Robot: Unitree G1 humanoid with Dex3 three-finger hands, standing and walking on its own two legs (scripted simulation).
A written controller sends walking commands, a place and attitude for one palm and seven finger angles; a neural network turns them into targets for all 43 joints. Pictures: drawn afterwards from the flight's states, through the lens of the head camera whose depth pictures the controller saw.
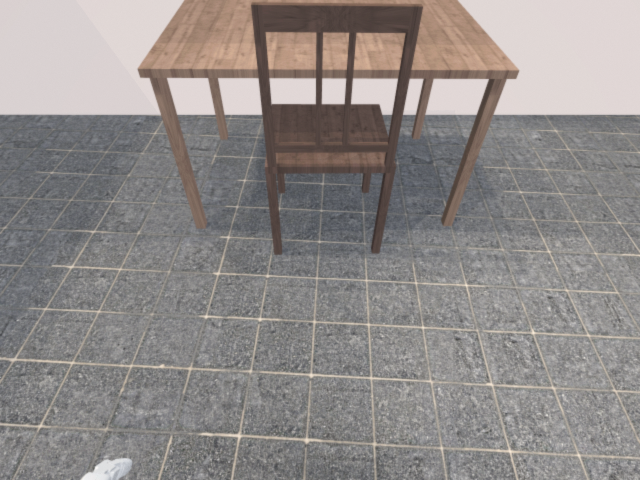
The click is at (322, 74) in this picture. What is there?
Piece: chair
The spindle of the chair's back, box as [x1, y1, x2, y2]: [316, 32, 322, 144]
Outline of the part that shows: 316,32 316,144 320,144 322,33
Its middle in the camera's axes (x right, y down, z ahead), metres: -0.01 -0.42 +1.13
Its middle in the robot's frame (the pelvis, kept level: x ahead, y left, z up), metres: +1.12 +0.06 -0.06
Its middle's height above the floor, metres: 0.71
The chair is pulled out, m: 0.00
